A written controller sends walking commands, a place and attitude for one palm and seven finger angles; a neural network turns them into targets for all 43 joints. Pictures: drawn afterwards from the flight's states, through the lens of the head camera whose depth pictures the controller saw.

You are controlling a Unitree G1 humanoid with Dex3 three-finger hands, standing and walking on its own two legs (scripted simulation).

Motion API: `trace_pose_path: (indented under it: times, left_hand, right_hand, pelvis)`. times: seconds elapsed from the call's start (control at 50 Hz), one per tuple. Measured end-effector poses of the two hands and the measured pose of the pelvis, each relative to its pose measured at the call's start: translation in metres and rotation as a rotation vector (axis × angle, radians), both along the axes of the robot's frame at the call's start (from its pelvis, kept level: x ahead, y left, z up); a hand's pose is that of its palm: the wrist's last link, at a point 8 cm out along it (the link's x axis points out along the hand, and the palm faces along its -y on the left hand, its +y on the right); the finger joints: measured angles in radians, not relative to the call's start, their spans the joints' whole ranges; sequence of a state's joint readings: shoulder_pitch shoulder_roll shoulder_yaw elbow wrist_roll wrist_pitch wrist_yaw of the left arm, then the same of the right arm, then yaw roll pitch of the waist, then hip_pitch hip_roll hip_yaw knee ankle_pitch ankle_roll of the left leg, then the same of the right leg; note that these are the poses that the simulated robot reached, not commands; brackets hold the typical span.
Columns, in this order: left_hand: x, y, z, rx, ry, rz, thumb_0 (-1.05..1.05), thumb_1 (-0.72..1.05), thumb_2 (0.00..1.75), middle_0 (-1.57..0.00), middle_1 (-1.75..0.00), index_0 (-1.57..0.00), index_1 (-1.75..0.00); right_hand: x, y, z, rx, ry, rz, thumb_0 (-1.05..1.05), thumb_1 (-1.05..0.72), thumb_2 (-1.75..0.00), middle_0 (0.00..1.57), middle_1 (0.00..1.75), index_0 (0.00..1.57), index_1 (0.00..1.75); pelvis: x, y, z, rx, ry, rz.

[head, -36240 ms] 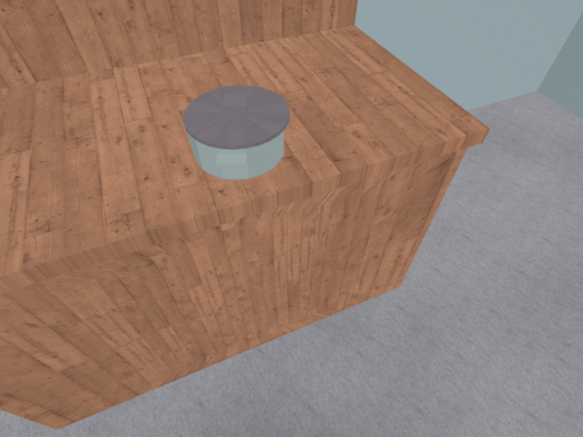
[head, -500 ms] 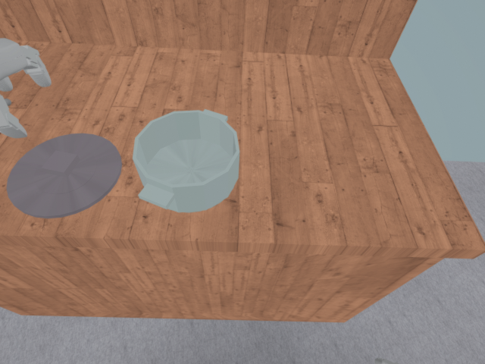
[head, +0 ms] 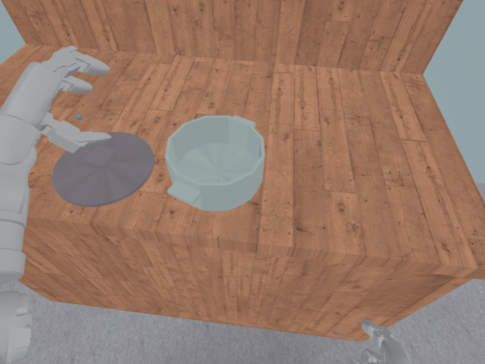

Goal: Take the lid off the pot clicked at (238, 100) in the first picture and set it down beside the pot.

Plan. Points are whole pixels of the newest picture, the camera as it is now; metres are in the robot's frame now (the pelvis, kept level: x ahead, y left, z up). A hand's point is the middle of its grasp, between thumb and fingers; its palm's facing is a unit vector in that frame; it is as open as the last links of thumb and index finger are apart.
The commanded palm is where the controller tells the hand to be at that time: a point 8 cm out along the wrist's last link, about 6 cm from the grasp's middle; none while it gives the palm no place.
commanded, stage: draw the hand back to the body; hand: left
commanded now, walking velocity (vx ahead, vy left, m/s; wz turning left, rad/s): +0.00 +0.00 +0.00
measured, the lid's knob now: (100, 158) +0.46 +0.33 +0.03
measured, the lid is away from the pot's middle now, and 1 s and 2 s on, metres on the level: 0.24 0.24 0.24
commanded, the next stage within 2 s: step back with the hand held close in 1.66 s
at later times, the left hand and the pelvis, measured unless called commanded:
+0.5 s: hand (85, 118) +0.35 +0.23 +0.23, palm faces +0.49 -0.83 -0.25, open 9.5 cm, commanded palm +0.30 +0.27 +0.23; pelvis +0.03 -0.06 +0.00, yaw -1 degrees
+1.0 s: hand (87, 173) +0.28 +0.21 +0.22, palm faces +0.50 -0.83 -0.25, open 7.6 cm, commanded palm +0.22 +0.23 +0.22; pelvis +0.02 -0.08 +0.00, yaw -1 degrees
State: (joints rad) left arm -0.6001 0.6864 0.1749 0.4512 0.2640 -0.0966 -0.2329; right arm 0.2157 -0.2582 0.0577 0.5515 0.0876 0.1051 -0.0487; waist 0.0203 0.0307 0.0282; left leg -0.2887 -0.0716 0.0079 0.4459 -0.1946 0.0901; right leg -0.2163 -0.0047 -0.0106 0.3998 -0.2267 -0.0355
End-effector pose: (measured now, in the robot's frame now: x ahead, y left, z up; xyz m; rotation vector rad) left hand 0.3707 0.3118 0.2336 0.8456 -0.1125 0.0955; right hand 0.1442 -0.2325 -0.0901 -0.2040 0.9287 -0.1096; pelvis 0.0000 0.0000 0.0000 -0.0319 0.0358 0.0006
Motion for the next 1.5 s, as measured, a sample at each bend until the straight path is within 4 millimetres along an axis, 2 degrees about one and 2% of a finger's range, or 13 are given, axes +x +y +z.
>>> trace_pose_path:
  times: [0.06, 0.16, 0.26, 0.36, 0.42, 0.5, 0.64, 0.82, 0.9, 0.98, 1.26, 1.5]
  left_hand:
    - [-0.010, -0.008, -0.006, -0.271, -0.177, 0.028, 0.00, -0.06, 0.74, -0.41, -0.77, -0.41, -0.78]
    - [-0.015, -0.009, -0.001, -0.481, -0.346, 0.116, 0.00, -0.02, 0.75, -0.40, -0.75, -0.40, -0.76]
    - [-0.027, -0.017, 0.008, -0.486, -0.414, 0.140, 0.00, 0.06, 0.76, -0.38, -0.71, -0.37, -0.72]
    - [-0.038, -0.024, -0.001, -0.482, -0.376, 0.183, 0.00, 0.16, 0.78, -0.35, -0.66, -0.35, -0.67]
    - [-0.049, -0.033, 0.001, -0.472, -0.391, 0.188, 0.01, 0.23, 0.79, -0.34, -0.63, -0.34, -0.63]
    - [-0.061, -0.041, 0.004, -0.465, -0.409, 0.201, 0.01, 0.32, 0.80, -0.32, -0.58, -0.32, -0.59]
    - [-0.077, -0.055, -0.009, -0.478, -0.366, 0.225, 0.01, 0.49, 0.83, -0.29, -0.50, -0.28, -0.50]
    - [-0.108, -0.062, -0.010, -0.477, -0.390, 0.241, 0.01, 0.71, 0.87, -0.24, -0.39, -0.24, -0.40]
    - [-0.121, -0.067, -0.014, -0.474, -0.377, 0.234, 0.02, 0.79, 0.88, -0.23, -0.35, -0.23, -0.36]
    - [-0.134, -0.069, -0.011, -0.464, -0.402, 0.220, 0.02, 0.84, 0.89, -0.22, -0.32, -0.22, -0.33]
    - [-0.171, -0.075, -0.014, -0.435, -0.385, 0.141, 0.02, 0.89, 0.89, -0.21, -0.30, -0.21, -0.31]
    - [-0.204, -0.072, -0.018, -0.411, -0.354, 0.094, 0.02, 0.89, 0.89, -0.21, -0.30, -0.21, -0.31]
  right_hand:
    - [0.007, 0.005, 0.008, -0.004, -0.054, 0.023, 0.01, -0.91, -0.90, 0.20, 0.30, 0.21, 0.30]
    - [0.014, -0.005, 0.018, -0.025, -0.121, 0.028, 0.01, -0.91, -0.90, 0.21, 0.30, 0.21, 0.30]
    - [0.016, -0.028, 0.014, -0.027, -0.136, 0.004, 0.01, -0.91, -0.90, 0.21, 0.30, 0.21, 0.30]
    - [0.013, -0.054, 0.005, -0.036, -0.086, -0.020, 0.01, -0.91, -0.90, 0.20, 0.30, 0.21, 0.30]
    - [0.014, -0.066, 0.002, -0.040, -0.080, -0.026, 0.01, -0.91, -0.90, 0.20, 0.30, 0.21, 0.30]
    - [0.020, -0.078, 0.001, -0.036, -0.093, -0.031, 0.01, -0.91, -0.90, 0.20, 0.30, 0.20, 0.30]
    - [0.037, -0.086, 0.005, -0.016, -0.152, -0.021, 0.01, -0.91, -0.90, 0.20, 0.30, 0.20, 0.30]
    - [0.053, -0.084, 0.012, 0.004, -0.215, 0.009, 0.01, -0.91, -0.90, 0.20, 0.30, 0.20, 0.30]
    - [0.055, -0.080, 0.013, 0.008, -0.230, 0.015, 0.01, -0.91, -0.90, 0.20, 0.30, 0.20, 0.30]
    - [0.054, -0.075, 0.014, 0.008, -0.239, 0.023, 0.01, -0.91, -0.90, 0.20, 0.30, 0.20, 0.30]
    - [0.045, -0.051, 0.019, 0.013, -0.260, 0.034, 0.01, -0.91, -0.90, 0.20, 0.30, 0.21, 0.30]
    - [0.045, -0.026, 0.026, 0.009, -0.288, 0.060, 0.01, -0.91, -0.90, 0.20, 0.30, 0.21, 0.30]
  pelvis:
    - [0.005, -0.006, 0.002, 0.004, -0.026, -0.012]
    - [0.012, -0.018, 0.003, 0.007, -0.052, -0.019]
    - [0.020, -0.026, 0.003, 0.009, -0.052, -0.034]
    - [0.026, -0.038, 0.003, 0.015, -0.050, -0.030]
    - [0.029, -0.045, 0.003, 0.018, -0.055, -0.029]
    - [0.031, -0.056, 0.003, 0.021, -0.065, -0.025]
    - [0.029, -0.070, 0.002, 0.025, -0.081, -0.024]
    - [0.024, -0.079, 0.002, 0.026, -0.098, -0.019]
    - [0.021, -0.078, 0.002, 0.026, -0.104, -0.020]
    - [0.019, -0.076, 0.003, 0.026, -0.111, -0.020]
    - [0.015, -0.058, 0.004, 0.019, -0.127, -0.026]
    - [0.012, -0.038, 0.004, 0.010, -0.131, -0.026]
